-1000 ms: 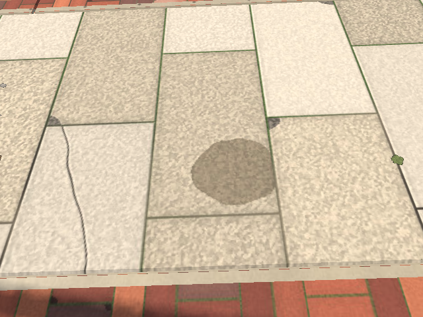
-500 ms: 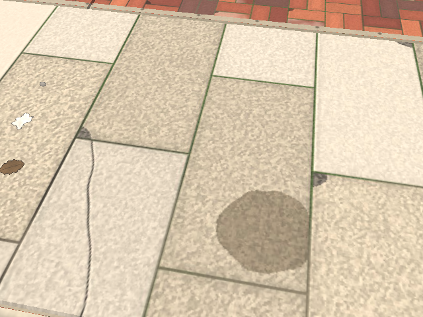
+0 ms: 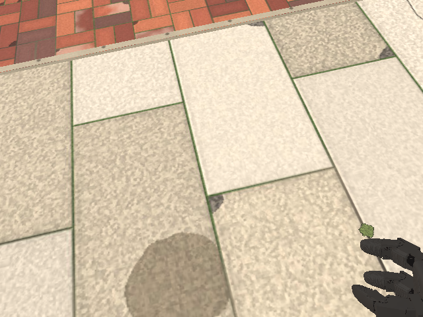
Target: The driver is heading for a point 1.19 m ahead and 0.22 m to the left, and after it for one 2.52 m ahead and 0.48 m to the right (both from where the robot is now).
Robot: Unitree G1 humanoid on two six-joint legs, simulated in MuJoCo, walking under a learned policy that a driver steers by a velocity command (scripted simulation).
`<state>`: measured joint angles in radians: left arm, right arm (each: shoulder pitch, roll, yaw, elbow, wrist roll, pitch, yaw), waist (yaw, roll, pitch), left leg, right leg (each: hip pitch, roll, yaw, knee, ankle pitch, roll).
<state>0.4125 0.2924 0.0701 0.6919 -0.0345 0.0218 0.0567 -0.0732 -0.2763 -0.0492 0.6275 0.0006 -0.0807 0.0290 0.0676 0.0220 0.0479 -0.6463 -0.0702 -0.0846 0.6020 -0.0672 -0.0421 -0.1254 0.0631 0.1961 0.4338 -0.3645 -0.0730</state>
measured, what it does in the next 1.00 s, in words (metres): walks ahead, turning left: left foot, then right foot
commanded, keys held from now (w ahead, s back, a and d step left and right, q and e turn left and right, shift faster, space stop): e+shift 0.16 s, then q+shift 0.84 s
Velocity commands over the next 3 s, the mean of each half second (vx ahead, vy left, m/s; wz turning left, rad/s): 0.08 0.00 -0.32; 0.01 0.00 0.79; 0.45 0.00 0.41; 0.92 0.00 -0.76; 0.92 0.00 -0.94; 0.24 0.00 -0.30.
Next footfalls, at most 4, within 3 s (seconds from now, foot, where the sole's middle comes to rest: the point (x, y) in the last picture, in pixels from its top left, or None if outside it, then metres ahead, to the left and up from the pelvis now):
0.10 left None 0.25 0.08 -0.78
0.40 right None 0.16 -0.14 -0.78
0.76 left None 0.19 0.13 -0.78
1.24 right None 0.32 -0.03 -0.78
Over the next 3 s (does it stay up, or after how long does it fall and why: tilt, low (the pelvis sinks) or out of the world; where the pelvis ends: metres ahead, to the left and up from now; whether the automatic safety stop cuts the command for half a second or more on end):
stays up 1.29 0.16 -0.01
